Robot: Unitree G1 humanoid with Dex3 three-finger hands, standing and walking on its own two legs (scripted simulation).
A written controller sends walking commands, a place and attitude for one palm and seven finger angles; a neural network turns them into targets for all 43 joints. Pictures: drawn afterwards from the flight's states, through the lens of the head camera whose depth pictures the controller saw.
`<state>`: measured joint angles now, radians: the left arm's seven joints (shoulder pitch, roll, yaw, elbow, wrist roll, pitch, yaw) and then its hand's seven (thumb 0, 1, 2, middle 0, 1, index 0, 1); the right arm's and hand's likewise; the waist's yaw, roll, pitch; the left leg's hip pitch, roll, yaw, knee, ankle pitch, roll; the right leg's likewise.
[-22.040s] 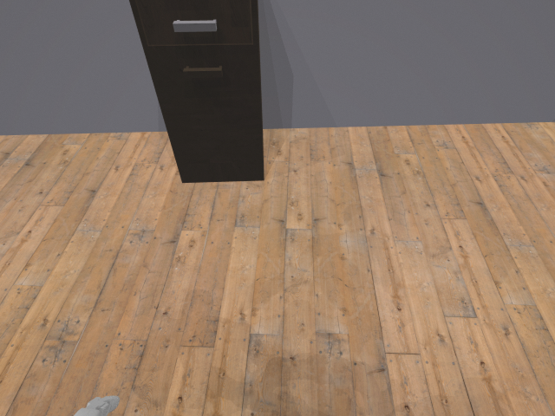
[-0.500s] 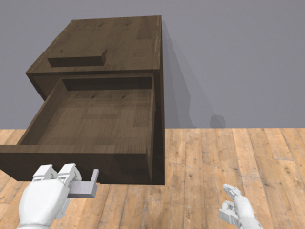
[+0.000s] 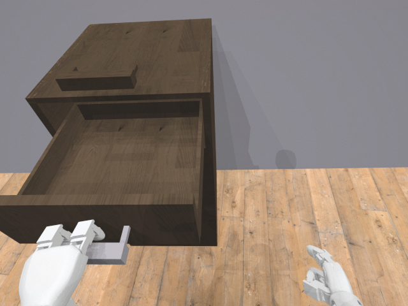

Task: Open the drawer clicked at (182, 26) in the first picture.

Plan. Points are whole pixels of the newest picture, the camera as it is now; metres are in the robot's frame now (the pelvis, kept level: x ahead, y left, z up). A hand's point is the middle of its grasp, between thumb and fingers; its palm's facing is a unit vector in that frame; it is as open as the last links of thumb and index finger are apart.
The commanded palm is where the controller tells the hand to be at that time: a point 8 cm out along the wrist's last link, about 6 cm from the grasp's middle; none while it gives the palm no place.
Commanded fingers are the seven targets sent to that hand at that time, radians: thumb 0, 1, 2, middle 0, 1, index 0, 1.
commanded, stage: lift the hand off the handle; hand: left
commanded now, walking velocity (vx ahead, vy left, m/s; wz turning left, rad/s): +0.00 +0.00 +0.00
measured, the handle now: (87, 241) +0.20 +0.25 +0.05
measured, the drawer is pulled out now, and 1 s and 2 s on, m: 0.28 0.27 0.27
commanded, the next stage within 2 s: draw the hand back to the body in 1.44 s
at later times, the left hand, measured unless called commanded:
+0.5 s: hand (67, 263) +0.15 +0.25 +0.07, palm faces +0.06 -0.09 -0.99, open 13.3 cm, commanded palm +0.12 +0.25 +0.14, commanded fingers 0.00 -0.50 0.30 -0.30 -1.20 -0.30 -1.20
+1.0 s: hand (41, 236) +0.16 +0.26 +0.15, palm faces +0.18 -0.10 -0.98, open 13.5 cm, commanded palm +0.12 +0.25 +0.21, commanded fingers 0.00 -0.50 0.30 -0.30 -1.20 -0.30 -1.20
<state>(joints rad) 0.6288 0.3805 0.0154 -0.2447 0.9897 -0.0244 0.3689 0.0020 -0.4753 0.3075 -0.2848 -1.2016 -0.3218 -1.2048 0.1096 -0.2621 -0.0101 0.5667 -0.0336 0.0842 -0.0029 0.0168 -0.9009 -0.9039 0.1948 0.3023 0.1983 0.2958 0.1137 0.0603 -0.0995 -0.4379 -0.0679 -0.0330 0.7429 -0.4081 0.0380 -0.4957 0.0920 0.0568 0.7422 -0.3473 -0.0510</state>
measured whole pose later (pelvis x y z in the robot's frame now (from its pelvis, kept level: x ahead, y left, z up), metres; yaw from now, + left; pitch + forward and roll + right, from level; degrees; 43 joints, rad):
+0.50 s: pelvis +0.01 +0.00 +0.01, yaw +0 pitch +3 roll +0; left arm 0.63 0.44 -0.01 -0.37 0.94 0.07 0.28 0.00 -0.49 0.30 -0.32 -1.21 -0.42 -1.24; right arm 0.11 -0.25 0.03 0.55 -0.01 0.10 -0.02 0.02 -0.90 -0.90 0.20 0.30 0.20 0.30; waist 0.13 0.09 -0.09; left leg -0.35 -0.07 -0.04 0.70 -0.40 0.04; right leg -0.40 0.09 0.05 0.68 -0.34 -0.05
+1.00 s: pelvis +0.00 +0.02 +0.02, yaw +1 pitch -2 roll -1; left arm 0.53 0.49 0.01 -0.57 0.87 0.16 0.11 0.00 -0.49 0.30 -0.35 -1.22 -0.38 -1.23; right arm 0.10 -0.26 0.06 0.54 0.01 0.12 -0.02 0.02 -0.90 -0.90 0.20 0.30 0.20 0.30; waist 0.14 0.12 -0.05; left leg -0.17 -0.07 -0.05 0.53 -0.31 0.06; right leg -0.21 0.07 0.06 0.49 -0.24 -0.03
